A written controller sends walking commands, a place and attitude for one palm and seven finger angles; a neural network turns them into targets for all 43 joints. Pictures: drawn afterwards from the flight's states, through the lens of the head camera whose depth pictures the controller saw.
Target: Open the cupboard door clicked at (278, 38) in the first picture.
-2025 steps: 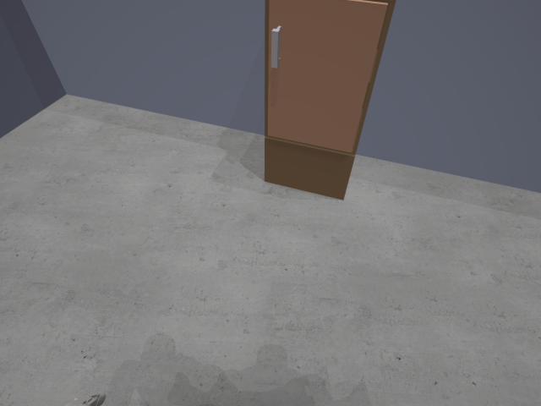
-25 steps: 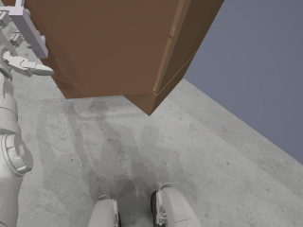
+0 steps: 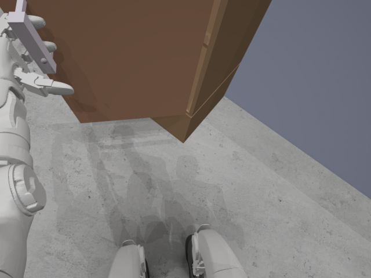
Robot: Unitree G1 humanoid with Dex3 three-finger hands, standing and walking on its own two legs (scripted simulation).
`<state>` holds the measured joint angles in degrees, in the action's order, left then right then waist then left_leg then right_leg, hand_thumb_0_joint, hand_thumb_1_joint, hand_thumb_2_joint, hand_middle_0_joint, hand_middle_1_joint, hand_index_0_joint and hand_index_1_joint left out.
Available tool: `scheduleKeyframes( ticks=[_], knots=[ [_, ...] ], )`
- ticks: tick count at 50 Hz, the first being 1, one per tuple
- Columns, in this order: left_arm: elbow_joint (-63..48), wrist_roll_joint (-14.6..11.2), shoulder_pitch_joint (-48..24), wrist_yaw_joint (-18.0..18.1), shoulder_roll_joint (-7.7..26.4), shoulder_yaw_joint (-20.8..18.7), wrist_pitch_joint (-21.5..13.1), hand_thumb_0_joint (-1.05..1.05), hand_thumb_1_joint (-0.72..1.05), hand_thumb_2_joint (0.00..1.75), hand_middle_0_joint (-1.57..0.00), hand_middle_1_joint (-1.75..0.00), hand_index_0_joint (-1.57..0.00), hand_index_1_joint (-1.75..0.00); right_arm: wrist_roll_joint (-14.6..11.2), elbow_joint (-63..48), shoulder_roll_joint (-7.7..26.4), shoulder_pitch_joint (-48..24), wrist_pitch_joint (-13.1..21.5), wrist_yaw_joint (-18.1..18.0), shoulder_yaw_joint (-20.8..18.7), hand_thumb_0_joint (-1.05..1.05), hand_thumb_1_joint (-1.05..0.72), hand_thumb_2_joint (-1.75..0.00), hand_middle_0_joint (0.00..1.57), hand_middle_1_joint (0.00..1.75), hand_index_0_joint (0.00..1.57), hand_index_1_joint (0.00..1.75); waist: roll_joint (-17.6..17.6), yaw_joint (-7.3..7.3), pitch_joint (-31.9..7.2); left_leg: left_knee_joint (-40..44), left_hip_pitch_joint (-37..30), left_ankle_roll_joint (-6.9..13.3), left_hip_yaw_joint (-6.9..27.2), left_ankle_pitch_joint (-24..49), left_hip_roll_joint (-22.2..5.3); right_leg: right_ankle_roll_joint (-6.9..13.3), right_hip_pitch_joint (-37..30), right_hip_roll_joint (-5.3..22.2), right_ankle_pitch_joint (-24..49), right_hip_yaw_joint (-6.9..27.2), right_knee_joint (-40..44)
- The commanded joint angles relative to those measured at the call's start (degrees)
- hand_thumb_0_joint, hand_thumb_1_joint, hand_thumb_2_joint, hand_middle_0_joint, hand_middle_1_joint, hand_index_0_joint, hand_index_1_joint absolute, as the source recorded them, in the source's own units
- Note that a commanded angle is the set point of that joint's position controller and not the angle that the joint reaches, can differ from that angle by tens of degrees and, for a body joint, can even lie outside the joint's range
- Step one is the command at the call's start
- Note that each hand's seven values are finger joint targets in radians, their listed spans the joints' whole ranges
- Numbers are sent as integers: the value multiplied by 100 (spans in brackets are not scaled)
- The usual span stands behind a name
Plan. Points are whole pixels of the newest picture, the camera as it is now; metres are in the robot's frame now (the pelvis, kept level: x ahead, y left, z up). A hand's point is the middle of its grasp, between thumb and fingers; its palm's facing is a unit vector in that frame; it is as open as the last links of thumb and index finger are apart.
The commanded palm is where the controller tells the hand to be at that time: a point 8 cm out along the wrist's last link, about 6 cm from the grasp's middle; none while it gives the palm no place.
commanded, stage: slide the fingers in behind the handle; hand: left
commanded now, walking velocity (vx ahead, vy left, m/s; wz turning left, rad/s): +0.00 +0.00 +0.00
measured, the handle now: (36, 38) +0.60 +0.24 +0.06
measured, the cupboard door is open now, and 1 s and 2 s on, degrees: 47 47 86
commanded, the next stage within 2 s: close the thumb around the handle in 0.14 s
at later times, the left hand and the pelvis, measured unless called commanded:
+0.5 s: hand (41, 59) +0.54 +0.22 +0.07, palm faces +0.04 -1.00 -0.03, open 12.0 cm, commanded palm +0.52 +0.25 +0.06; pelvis +0.00 +0.00 +0.00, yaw +0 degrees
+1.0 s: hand (45, 59) +0.54 +0.21 +0.07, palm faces +0.04 -1.00 -0.02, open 6.0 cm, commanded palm +0.52 +0.25 +0.06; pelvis +0.00 +0.01 +0.00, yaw +0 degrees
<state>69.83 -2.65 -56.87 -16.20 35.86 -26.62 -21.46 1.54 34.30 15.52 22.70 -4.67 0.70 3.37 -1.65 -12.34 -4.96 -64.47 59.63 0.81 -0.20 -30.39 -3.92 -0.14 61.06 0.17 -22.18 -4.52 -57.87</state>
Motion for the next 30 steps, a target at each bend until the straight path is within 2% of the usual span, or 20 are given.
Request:
scheduleKeyframes(
  ticks=[1, 2, 4, 5, 8, 11, 12, 13, 14, 15, 16, 17, 19, 20, 21, 23, 24, 26, 28, 30],
  knots=[
    [-1504, -134, -2610, 8, 1623, -180, -541, 0, -50, 30, -30, -120, -30, -120, 68, -167, 1098, 1204, 81, -109, -403, 0, -90, -90, 20, 30, 20, 30, -1160, 2, -3408, 622, -2002, 31, 310, 2777, 218, 116, -1822, -266, 1891, 242, 375],
    [-1343, -144, -2478, -8, 1434, -68, -530, 0, -50, 30, -30, -120, -30, -120, 61, -144, 1083, 1205, 85, -101, -406, 0, -90, -90, 20, 30, 20, 30, -1042, -52, -3311, 610, -2025, 25, 323, 2836, 203, 113, -1718, -276, 1898, 207, 375],
    [-1085, -150, -2450, -29, 1399, -8, -465, 0, -50, 30, -30, -120, -30, -120, 46, -133, 1106, 1173, 72, -101, -380, 0, -90, -90, 20, 30, 20, 30, -816, -89, -2866, 663, -1702, 46, 300, 2466, 207, 94, -1706, -271, 1662, 214, 448],
    [-1121, -151, -2534, -37, 1265, 98, -471, 0, -50, 30, -30, -120, -30, -120, 50, -154, 1099, 1183, 83, -105, -377, 0, -90, -90, 20, 30, 20, 30, -932, -120, -2857, 672, -1764, 57, 317, 2476, 218, 118, -1597, -272, 1620, 200, 436],
    [-1100, -112, -2744, 6, 1526, -43, -405, 0, -50, 30, -30, -120, -30, -120, 56, -104, 1135, 1201, 90, -129, -372, 0, -90, -90, 20, 30, 20, 30, -938, -144, -2962, 647, -1743, 61, 326, 2386, 212, 92, -1566, -257, 1526, 212, 437],
    [-1207, -96, -2583, 18, 1675, -190, -473, 0, -50, 30, -30, -120, -30, -120, 75, -135, 1128, 1224, 107, -114, -378, 0, -90, -90, 20, 30, 20, 30, -1090, -22, -3335, 596, -1886, 33, 337, 2680, 218, 116, -1703, -262, 1760, 219, 354],
    [-1237, -102, -2638, 8, 1570, -90, -478, 0, -50, 30, -30, -120, -30, -120, 74, -132, 1106, 1200, 110, -103, -364, 0, -90, -90, 20, 30, 20, 30, -1138, -62, -3226, 591, -1877, 33, 324, 2686, 206, 116, -1656, -264, 1777, 215, 361],
    [-1138, -92, -2541, 5, 1597, -132, -460, 0, -44, 32, -30, -121, -30, -121, 72, -139, 1113, 1208, 103, -100, -372, 0, -90, -90, 20, 30, 20, 30, -899, -62, -3134, 575, -1727, 55, 304, 2602, 209, 101, -1737, -268, 1779, 226, 382],
    [-1137, -89, -2525, 2, 1682, -171, -437, 0, -39, 35, -31, -121, -31, -121, 68, -145, 1128, 1215, 88, -109, -367, 0, -90, -90, 20, 30, 20, 30, -851, -76, -3124, 595, -1667, 68, 298, 2583, 203, 95, -1826, -270, 1821, 239, 391],
    [-1153, -94, -2443, 0, 1699, -220, -447, 0, -33, 37, -31, -122, -31, -122, 72, -186, 1127, 1229, 86, -113, -368, 0, -90, -90, 20, 30, 20, 30, -935, -35, -3167, 597, -1719, 67, 302, 2663, 212, 121, -1801, -276, 1859, 227, 367],
    [-1237, -81, -2577, -24, 1581, -57, -438, 0, -28, 40, -32, -122, -32, -122, 60, -164, 1116, 1200, 78, -110, -361, 0, -90, -90, 20, 30, 20, 30, -1121, -55, -3235, 598, -1829, 39, 320, 2706, 206, 112, -1689, -260, 1822, 220, 348],
    [-1208, -87, -2665, -26, 1460, 27, -416, 0, -22, 42, -32, -123, -32, -123, 62, -126, 1108, 1208, 81, -105, -372, 0, -90, -90, 20, 30, 20, 30, -1148, -119, -3127, 598, -1932, 31, 337, 2708, 189, 105, -1521, -266, 1743, 192, 373],
    [-1232, -136, -2596, -11, 1679, -201, -402, 0, -11, 47, -33, -124, -33, -124, 70, -122, 1146, 1235, 79, -108, -388, 0, -90, -90, 20, 30, 20, 30, -955, -78, -3227, 597, -1862, 45, 330, 2646, 186, 93, -1689, -277, 1745, 203, 399],
    [-1339, -174, -2513, -12, 1806, -324, -448, 0, -5, 49, -33, -125, -33, -125, 72, -169, 1155, 1257, 85, -115, -378, 0, -90, -90, 20, 30, 20, 30, -986, 2, -3342, 616, -1931, 38, 348, 2818, 194, 129, -1796, -291, 1882, 194, 357],
    [-1286, -172, -2441, -31, 1632, -214, -439, 0, 0, 52, -34, -125, -34, -125, 67, -169, 1130, 1226, 88, -103, -385, 0, -90, -90, 20, 30, 20, 30, -1033, -21, -3383, 602, -1924, 32, 318, 2798, 203, 103, -1769, -280, 1892, 207, 370],
    [-1240, -142, -2456, -47, 1612, -147, -416, 0, 12, 56, -34, -127, -34, -127, 63, -138, 1119, 1213, 78, -103, -371, 0, -90, -90, 20, 30, 20, 30, -1017, -42, -3093, 626, -1827, 36, 304, 2709, 187, 99, -1737, -279, 1845, 206, 401],
    [-1286, -140, -2379, -60, 1586, -133, -406, 0, 17, 59, -35, -127, -35, -127, 59, -159, 1122, 1216, 75, -94, -379, 0, -90, -90, 20, 30, 20, 30, -1068, -10, -3131, 649, -1868, 30, 297, 2701, 197, 108, -1747, -281, 1815, 198, 411],
    [-1350, -164, -2452, -63, 1533, -103, -447, 0, 28, 64, -36, -128, -36, -128, 61, -132, 1123, 1217, 71, -99, -390, 0, -90, -90, 20, 30, 20, 30, -1116, -38, -3206, 643, -2037, 10, 351, 2840, 181, 116, -1616, -285, 1809, 165, 391],
    [-1253, -202, -2427, -66, 1451, -77, -418, 0, 40, 68, -36, -130, -36, -130, 59, -129, 1119, 1221, 71, -97, -385, 0, -90, -90, 20, 30, 20, 30, -984, -61, -3068, 651, -1911, 22, 337, 2734, 183, 104, -1641, -292, 1769, 173, 423],
    [-1212, -204, -2450, -68, 1550, -141, -429, 0, 51, 73, -37, -131, -37, -131, 60, -132, 1137, 1234, 79, -116, -378, 0, -90, -90, 20, 30, 20, 30, -859, -71, -2973, 655, -1833, 42, 348, 2674, 193, 121, -1657, -297, 1748, 168, 414]
  ],
)
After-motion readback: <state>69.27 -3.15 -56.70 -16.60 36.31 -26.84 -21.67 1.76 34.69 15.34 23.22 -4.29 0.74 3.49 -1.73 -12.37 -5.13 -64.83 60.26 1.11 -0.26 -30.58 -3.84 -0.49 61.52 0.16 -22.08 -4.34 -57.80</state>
